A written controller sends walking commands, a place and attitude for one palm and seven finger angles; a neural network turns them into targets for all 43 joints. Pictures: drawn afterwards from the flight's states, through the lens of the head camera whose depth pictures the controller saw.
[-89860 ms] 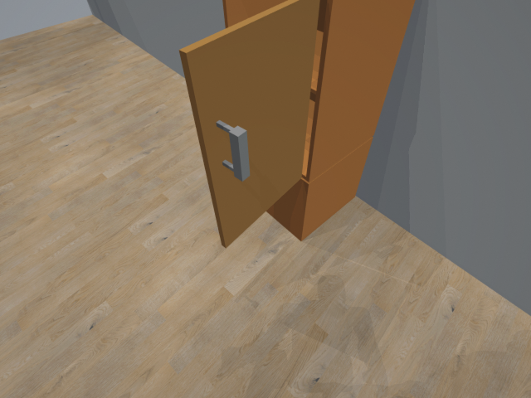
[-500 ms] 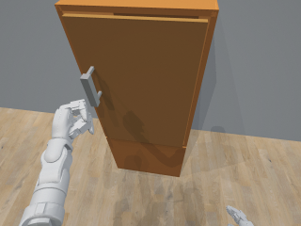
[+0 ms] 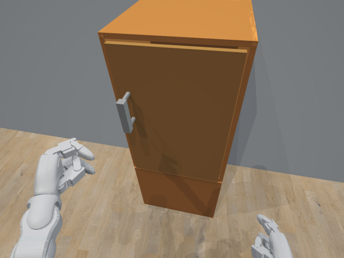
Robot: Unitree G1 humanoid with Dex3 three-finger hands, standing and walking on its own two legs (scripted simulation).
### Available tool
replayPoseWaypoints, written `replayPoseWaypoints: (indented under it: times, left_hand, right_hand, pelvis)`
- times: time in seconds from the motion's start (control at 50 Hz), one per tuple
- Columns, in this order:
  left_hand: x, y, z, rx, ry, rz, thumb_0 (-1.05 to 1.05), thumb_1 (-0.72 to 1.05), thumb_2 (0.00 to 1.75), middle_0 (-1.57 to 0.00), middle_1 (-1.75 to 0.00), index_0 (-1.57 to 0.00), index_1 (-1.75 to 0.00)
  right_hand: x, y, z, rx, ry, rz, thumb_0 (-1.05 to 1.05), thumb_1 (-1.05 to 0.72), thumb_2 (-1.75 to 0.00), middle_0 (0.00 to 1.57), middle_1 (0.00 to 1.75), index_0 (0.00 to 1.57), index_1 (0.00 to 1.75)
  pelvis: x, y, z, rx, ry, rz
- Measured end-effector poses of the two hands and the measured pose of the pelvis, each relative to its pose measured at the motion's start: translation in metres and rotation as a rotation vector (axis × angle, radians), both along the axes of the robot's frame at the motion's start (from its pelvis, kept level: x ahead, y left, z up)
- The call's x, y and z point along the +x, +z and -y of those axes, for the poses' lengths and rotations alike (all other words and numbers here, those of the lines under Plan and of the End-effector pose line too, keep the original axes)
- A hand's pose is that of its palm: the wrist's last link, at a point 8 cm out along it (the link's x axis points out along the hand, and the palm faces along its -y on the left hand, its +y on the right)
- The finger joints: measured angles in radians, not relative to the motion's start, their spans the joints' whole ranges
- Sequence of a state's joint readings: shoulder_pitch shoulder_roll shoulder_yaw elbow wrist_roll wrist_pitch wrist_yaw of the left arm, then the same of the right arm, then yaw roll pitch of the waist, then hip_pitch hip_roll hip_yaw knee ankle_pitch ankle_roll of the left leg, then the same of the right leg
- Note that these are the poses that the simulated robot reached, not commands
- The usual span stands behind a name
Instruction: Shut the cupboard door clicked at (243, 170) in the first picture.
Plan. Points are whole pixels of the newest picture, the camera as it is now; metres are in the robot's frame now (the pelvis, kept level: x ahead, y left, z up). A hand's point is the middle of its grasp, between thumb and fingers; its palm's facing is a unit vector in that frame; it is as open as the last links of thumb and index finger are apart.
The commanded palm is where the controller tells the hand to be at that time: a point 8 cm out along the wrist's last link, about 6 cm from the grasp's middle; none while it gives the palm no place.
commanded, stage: draw the hand back to the body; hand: left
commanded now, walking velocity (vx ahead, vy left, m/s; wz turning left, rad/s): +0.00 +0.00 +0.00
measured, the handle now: (127, 112) +0.55 +0.20 +0.03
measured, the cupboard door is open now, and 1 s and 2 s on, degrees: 0 0 0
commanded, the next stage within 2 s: step back with the hand held close in 0.82 s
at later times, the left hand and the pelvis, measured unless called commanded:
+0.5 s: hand (27, 176) +0.21 +0.27 +0.17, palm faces +0.48 -0.77 -0.42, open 6.5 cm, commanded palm +0.17 +0.30 +0.18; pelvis +0.03 +0.00 +0.01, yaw +0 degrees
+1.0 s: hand (37, 176) +0.21 +0.26 +0.17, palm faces +0.47 -0.78 -0.41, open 7.4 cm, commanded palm +0.16 +0.29 +0.18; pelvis +0.02 -0.01 +0.01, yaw +0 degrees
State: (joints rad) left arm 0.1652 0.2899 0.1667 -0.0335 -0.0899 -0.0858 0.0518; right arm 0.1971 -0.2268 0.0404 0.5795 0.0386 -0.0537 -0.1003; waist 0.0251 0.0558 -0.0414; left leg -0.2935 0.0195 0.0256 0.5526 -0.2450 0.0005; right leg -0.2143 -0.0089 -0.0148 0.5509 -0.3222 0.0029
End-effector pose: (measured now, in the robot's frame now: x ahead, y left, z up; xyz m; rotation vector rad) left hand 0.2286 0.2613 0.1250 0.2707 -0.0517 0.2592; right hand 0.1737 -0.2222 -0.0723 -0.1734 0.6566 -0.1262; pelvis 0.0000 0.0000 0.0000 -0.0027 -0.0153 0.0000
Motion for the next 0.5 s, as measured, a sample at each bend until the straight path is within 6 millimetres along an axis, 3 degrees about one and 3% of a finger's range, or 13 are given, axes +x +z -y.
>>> replayPoseWaypoints:
  times: [0.24,0.5]
  left_hand:
    - [-0.032,0.032,-0.029,0.098,0.132,0.036,0.01,0.89,0.9,-0.72,-0.85,-0.71,-0.86]
    - [-0.064,0.063,-0.046,0.218,0.23,0.068,0.01,0.89,0.9,-0.37,-0.47,-0.36,-0.48]
  right_hand:
    - [0.021,0.002,-0.021,0.017,0.078,-0.004,0.01,-0.91,-0.9,0.21,0.3,0.2,0.3]
    - [0.034,0.002,-0.013,0.015,0.079,-0.005,0.01,-0.91,-0.9,0.21,0.3,0.2,0.3]
  pelvis:
    - [0.016,0.008,-0.006,0.004,0.001,0.036]
    - [0.028,0.009,-0.002,0.005,0.001,0.039]
